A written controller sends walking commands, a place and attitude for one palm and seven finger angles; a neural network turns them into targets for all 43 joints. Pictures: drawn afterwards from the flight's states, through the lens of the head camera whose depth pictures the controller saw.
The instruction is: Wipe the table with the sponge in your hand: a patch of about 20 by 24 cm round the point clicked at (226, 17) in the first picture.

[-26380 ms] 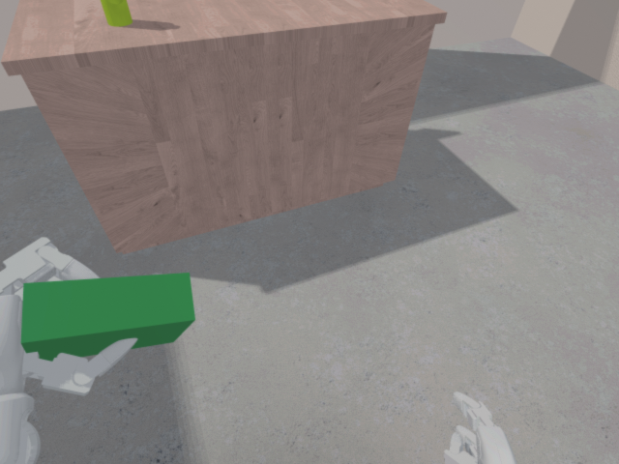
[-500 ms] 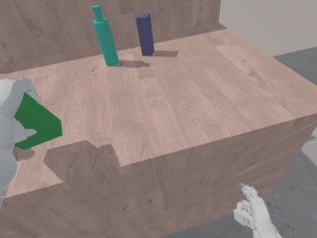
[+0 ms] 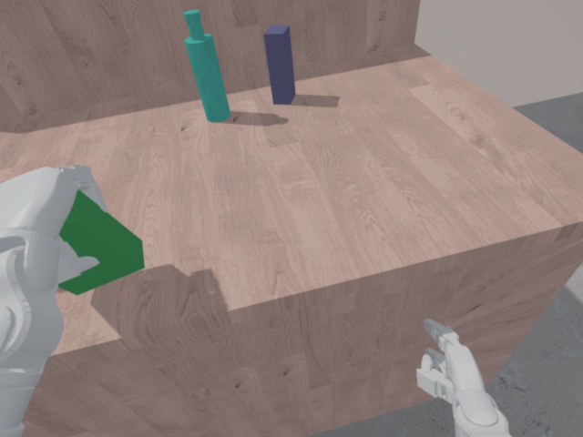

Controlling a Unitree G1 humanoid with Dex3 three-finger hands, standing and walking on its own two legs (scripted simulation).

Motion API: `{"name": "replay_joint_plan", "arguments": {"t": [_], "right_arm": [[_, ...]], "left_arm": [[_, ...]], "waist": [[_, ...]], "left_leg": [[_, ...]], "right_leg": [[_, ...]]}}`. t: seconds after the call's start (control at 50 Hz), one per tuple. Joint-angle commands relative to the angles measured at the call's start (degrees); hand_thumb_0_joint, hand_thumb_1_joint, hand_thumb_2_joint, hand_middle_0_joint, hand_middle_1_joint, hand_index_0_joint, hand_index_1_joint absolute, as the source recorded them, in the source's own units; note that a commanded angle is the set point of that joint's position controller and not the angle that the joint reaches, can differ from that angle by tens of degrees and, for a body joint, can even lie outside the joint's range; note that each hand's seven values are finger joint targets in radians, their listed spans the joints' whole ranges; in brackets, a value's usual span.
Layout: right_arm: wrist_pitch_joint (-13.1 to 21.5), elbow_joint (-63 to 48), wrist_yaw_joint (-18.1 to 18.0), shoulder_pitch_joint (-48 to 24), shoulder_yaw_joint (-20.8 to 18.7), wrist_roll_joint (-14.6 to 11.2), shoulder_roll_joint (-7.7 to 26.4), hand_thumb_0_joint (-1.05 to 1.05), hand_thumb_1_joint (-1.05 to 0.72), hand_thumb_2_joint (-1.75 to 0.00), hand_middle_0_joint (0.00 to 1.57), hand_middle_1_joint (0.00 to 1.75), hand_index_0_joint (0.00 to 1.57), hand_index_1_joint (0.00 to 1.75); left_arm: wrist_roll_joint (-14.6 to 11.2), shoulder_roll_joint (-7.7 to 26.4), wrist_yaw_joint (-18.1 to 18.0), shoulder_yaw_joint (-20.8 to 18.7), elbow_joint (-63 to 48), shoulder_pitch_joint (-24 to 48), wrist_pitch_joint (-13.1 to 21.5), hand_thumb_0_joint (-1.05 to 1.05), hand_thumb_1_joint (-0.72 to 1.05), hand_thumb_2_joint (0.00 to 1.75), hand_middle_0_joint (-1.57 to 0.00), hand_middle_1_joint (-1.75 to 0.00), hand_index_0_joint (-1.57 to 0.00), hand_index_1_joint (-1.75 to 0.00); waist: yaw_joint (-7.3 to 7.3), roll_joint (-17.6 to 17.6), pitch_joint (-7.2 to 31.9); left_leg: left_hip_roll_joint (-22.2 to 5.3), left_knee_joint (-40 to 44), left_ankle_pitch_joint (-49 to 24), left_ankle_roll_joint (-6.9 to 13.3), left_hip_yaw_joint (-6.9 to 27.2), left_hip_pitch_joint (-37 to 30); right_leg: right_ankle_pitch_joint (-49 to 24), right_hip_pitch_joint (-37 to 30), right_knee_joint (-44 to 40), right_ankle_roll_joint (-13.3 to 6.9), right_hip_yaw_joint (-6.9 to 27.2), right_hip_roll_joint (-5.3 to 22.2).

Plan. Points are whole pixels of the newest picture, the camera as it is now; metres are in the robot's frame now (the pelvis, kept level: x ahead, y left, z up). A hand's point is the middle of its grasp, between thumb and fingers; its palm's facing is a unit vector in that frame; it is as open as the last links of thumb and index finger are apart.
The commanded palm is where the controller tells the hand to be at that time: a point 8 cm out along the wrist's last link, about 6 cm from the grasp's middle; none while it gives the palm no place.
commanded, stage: move the sponge above the wiping area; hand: left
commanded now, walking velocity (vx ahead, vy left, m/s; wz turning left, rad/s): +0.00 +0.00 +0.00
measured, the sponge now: (90, 254) +0.26 +0.33 +0.14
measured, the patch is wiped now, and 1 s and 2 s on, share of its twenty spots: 0.05 0.05 0.05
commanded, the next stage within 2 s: none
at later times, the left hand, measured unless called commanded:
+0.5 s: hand (114, 246) +0.26 +0.27 +0.17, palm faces +0.04 -0.05 -1.00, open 8.9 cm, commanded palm +0.21 +0.29 +0.27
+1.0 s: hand (130, 233) +0.27 +0.25 +0.19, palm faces +0.10 +0.04 -0.99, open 8.9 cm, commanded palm +0.22 +0.28 +0.28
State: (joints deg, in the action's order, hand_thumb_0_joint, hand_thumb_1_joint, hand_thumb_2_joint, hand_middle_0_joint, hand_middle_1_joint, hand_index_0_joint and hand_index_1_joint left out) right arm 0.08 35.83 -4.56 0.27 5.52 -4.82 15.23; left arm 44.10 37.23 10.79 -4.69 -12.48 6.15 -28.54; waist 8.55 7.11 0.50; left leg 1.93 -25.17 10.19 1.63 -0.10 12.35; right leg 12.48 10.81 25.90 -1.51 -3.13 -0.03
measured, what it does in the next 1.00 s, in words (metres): stands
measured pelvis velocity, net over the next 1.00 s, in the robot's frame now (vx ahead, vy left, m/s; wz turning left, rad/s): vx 0.00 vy -0.03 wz -0.01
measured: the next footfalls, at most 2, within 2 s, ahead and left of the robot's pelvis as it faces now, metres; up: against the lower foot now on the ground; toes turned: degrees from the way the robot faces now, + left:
none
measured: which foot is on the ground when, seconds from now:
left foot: down 0.00-1.00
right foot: down 0.00-1.00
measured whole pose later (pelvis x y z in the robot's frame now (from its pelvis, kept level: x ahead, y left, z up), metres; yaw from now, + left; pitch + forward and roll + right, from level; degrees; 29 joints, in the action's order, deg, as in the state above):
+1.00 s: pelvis +0.00 -0.03 +0.00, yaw +0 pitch -4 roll +1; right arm 4.9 37.1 -7.4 3.0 4.3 -2.8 15.5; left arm 47.0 39.2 12.0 1.8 -12.5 6.6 -16.5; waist 8.2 7.1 -0.4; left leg 0.7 -27.3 11.4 -0.2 0.3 11.7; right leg 14.6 11.0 29.7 -3.6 -3.4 -1.2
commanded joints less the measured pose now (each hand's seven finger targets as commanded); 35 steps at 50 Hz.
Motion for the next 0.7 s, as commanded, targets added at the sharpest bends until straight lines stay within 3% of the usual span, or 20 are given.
{"name": "replay_joint_plan", "arguments": {"t": [0.0, 0.02, 0.04, 0.08, 0.1, 0.16, 0.2, 0.22, 0.26, 0.34, 0.38, 0.4, 0.42, 0.46, 0.5, 0.52, 0.54, 0.58, 0.6, 0.68], "right_arm": [[5.2, -12.6, -0.8, -16.3, -1.7, 0.2, 3.8, 0.00, -0.90, -0.90, 0.20, 0.30, 0.20, 0.30], [5.5, -12.2, -1.3, -14.0, -2.1, 1.4, 4.5, 0.00, -0.90, -0.90, 0.20, 0.30, 0.20, 0.30], [6.1, -11.0, -1.4, -13.4, -2.0, 1.7, 4.1, 0.00, -0.90, -0.90, 0.20, 0.30, 0.20, 0.30], [5.8, -8.6, -1.6, -12.2, -2.3, 2.4, 4.8, 0.00, -0.90, -0.90, 0.20, 0.30, 0.20, 0.30], [6.4, -8.7, -1.7, -14.3, -2.2, 1.6, 4.9, 0.00, -0.90, -0.90, 0.20, 0.30, 0.20, 0.30], [5.4, -6.7, -1.4, -12.9, -2.6, 1.5, 4.9, 0.00, -0.90, -0.90, 0.20, 0.30, 0.20, 0.30], [5.4, -7.2, -1.3, -15.2, -2.4, 0.4, 4.7, 0.00, -0.90, -0.90, 0.20, 0.30, 0.20, 0.30], [4.9, -7.4, -1.4, -13.8, -2.5, 0.9, 5.0, 0.00, -0.90, -0.90, 0.20, 0.30, 0.20, 0.30], [4.5, -8.1, -1.1, -12.9, -2.5, 0.5, 5.0, 0.00, -0.90, -0.90, 0.20, 0.30, 0.20, 0.30], [4.5, -10.5, -0.5, -12.4, -2.3, -0.2, 4.7, 0.00, -0.90, -0.90, 0.20, 0.30, 0.20, 0.30], [4.3, -10.8, -0.7, -12.1, -2.5, 0.4, 5.1, 0.00, -0.90, -0.90, 0.20, 0.30, 0.20, 0.30], [4.8, -11.3, -0.8, -14.2, -2.2, 0.3, 5.0, 0.00, -0.90, -0.90, 0.20, 0.30, 0.20, 0.30], [4.7, -11.6, -1.0, -12.6, -2.4, 1.3, 5.5, 0.00, -0.90, -0.90, 0.20, 0.30, 0.20, 0.30], [5.0, -10.7, -1.0, -12.5, -2.3, 2.1, 5.1, 0.00, -0.90, -0.90, 0.20, 0.30, 0.20, 0.30], [6.0, -10.4, -1.4, -13.0, -2.5, 2.2, 4.9, 0.00, -0.90, -0.90, 0.20, 0.30, 0.20, 0.30], [5.9, -10.3, -1.5, -11.5, -2.6, 2.7, 4.2, 0.00, -0.90, -0.90, 0.20, 0.30, 0.20, 0.30], [5.9, -9.1, -1.3, -10.8, -3.1, 2.3, 4.1, 0.00, -0.90, -0.90, 0.20, 0.30, 0.20, 0.30], [5.4, -8.1, -1.0, -11.1, -3.5, 1.8, 4.7, 0.00, -0.90, -0.90, 0.20, 0.30, 0.20, 0.30], [5.7, -8.5, -1.1, -12.9, -3.7, 1.2, 4.8, 0.00, -0.90, -0.90, 0.20, 0.30, 0.20, 0.30], [4.2, -7.8, -1.7, -10.9, -3.8, 0.4, 6.3, 0.00, -0.90, -0.90, 0.20, 0.30, 0.20, 0.30]], "left_arm": [[3.1, 15.3, -1.3, -4.8, -19.6, 16.5, 3.0, 0.00, 0.10, 1.30, -1.20, -1.60, -1.20, -1.60], [4.4, 18.1, -2.0, -5.9, -21.5, 20.7, 4.0, 0.00, 0.10, 1.30, -1.20, -1.60, -1.20, -1.60], [6.2, 19.5, -3.0, -6.5, -20.1, 23.2, 4.7, 0.00, 0.10, 1.30, -1.20, -1.60, -1.20, -1.60], [8.1, 22.6, -4.6, -9.5, -14.3, 24.3, 5.1, 0.00, 0.10, 1.30, -1.20, -1.60, -1.20, -1.60], [8.0, 24.8, -5.1, -11.8, -13.0, 26.3, 4.6, 0.00, 0.10, 1.30, -1.20, -1.60, -1.20, -1.60], [4.3, 18.1, -5.5, -7.9, -5.2, 25.3, 3.4, 0.00, 0.10, 1.30, -1.20, -1.60, -1.20, -1.60], [2.3, 18.3, -4.4, -9.2, -3.2, 22.8, 2.2, 0.00, 0.10, 1.30, -1.20, -1.60, -1.20, -1.60], [1.7, 15.9, -3.4, -6.8, -2.4, 21.9, 1.8, 0.00, 0.10, 1.30, -1.20, -1.60, -1.20, -1.60], [1.6, 12.3, -1.4, -3.3, -1.2, 18.5, 1.4, 0.00, 0.10, 1.30, -1.20, -1.60, -1.20, -1.60], [2.2, 10.6, 1.4, -1.2, -5.1, 13.4, 1.7, 0.00, 0.10, 1.30, -1.20, -1.60, -1.20, -1.60], [3.1, 14.6, 1.7, -4.0, -8.1, 12.6, 2.5, 0.00, 0.10, 1.30, -1.20, -1.60, -1.20, -1.60], [4.0, 18.3, 1.5, -6.8, -10.1, 14.2, 2.8, 0.00, 0.10, 1.30, -1.20, -1.60, -1.20, -1.60], [4.7, 21.3, 1.2, -8.9, -12.7, 15.8, 3.6, 0.00, 0.10, 1.30, -1.20, -1.60, -1.20, -1.60], [6.3, 24.8, -0.1, -11.5, -15.1, 19.1, 5.1, 0.00, 0.10, 1.30, -1.20, -1.60, -1.20, -1.60], [5.8, 31.6, -2.7, -18.9, -18.2, 18.7, 7.1, 0.00, 0.10, 1.30, -1.20, -1.60, -1.20, -1.60], [4.7, 27.1, -3.9, -16.0, -17.4, 18.4, 7.8, 0.00, 0.10, 1.30, -1.20, -1.60, -1.20, -1.60], [3.5, 26.0, -4.9, -16.8, -14.3, 16.2, 8.0, 0.00, 0.10, 1.30, -1.20, -1.60, -1.20, -1.60], [0.9, 23.3, -5.9, -16.1, -10.7, 15.6, 7.4, 0.00, 0.10, 1.30, -1.20, -1.60, -1.20, -1.60], [-0.1, 23.5, -6.0, -16.8, -9.0, 15.1, 6.3, 0.00, 0.10, 1.30, -1.20, -1.60, -1.20, -1.60], [-1.1, 17.3, -2.6, -9.2, 1.2, 13.6, 3.7, 0.00, 0.10, 1.30, -1.20, -1.60, -1.20, -1.60]], "waist": [[-0.16, -1.5, 14.6], [0.37, 1.3, 17.2], [0.10, 2.6, 16.1], [0.65, 0.9, 13.4], [1.16, 1.0, 13.0], [0.83, -0.9, 10.6], [1.14, -2.5, 9.3], [0.87, -2.1, 10.5], [-0.15, -3.8, 9.9], [-0.80, -5.6, 12.1], [-0.67, -5.8, 12.9], [-0.26, -5.2, 13.8], [0.47, -4.5, 16.9], [0.73, -1.5, 16.5], [2.00, 0.5, 17.0], [1.65, 1.6, 16.7], [1.45, 0.9, 13.3], [1.53, 1.1, 11.4], [1.66, -0.8, 10.2], [-0.70, -7.0, 4.5]], "left_leg": [[-1.4, 3.2, -3.5, -0.5, 5.2, -5.8], [-1.0, 3.0, -4.7, -0.2, 5.3, -6.1], [-0.9, 3.2, -5.9, -0.5, 5.4, -6.7], [-0.8, 3.5, -6.1, -0.7, 5.7, -6.0], [-0.5, 3.3, -5.2, -0.9, 6.2, -5.6], [-0.6, 3.6, -6.4, -1.5, 5.2, -5.0], [-0.6, 3.2, -5.4, -1.6, 5.3, -4.5], [-0.7, 3.0, -5.5, -1.4, 4.3, -3.9], [-0.9, 2.6, -5.7, -1.3, 3.7, -3.7], [-1.0, 1.3, -5.6, -0.7, 3.3, -3.8], [-0.7, 0.6, -6.6, -0.2, 3.2, -4.0], [-0.7, 0.1, -6.4, -0.3, 3.6, -4.0], [0.0, -0.5, -8.4, 0.1, 3.4, -3.8], [0.6, -0.7, -11.0, 0.1, 3.3, -5.0], [0.7, -1.2, -11.5, -0.2, 4.2, -6.2], [0.8, -1.1, -11.7, -0.3, 3.6, -5.8], [0.4, -0.6, -11.1, -0.7, 3.8, -5.9], [-0.1, -0.4, -9.7, -1.2, 3.7, -5.4], [-0.1, -0.9, -8.5, -1.3, 3.9, -4.8], [-0.6, -0.1, -2.5, -1.1, 2.8, -1.5]], "right_leg": [[-1.6, -2.7, -2.6, -2.4, 4.6, 0.0], [-1.7, -4.1, -2.2, -2.6, 4.0, 0.5], [-1.3, -3.2, -2.2, -2.9, 4.4, 0.2], [-0.4, -2.4, -3.5, -3.3, 5.0, -0.1], [0.7, -2.5, -3.7, -4.2, 7.8, -0.8], [-1.2, -2.3, -5.2, -3.2, 5.0, 0.4], [-0.9, -1.6, -5.4, -3.3, 6.9, 0.1], [-2.0, -2.7, -5.2, -2.7, 5.0, 1.0], [-3.8, -2.0, -5.1, -1.9, 4.0, 1.2], [-5.0, -2.1, -4.1, -1.5, 4.1, 1.3], [-6.3, -2.7, -3.5, -1.4, 4.5, 1.3], [-5.5, -2.9, -3.1, -2.1, 7.0, 0.9], [-7.1, -5.3, -2.3, -1.9, 6.1, 1.5], [-8.6, -5.0, -2.2, -2.2, 6.6, 1.5], [-7.7, -5.2, -2.5, -3.6, 10.8, 0.7], [-7.5, -5.6, -2.5, -3.4, 8.8, 1.4], [-6.4, -3.7, -3.7, -3.2, 9.0, 1.1], [-6.0, -3.4, -4.7, -2.9, 9.1, 1.5], [-5.1, -2.8, -5.0, -3.2, 11.2, 1.2], [0.1, 1.0, -6.8, -0.6, 7.7, 2.2]]}}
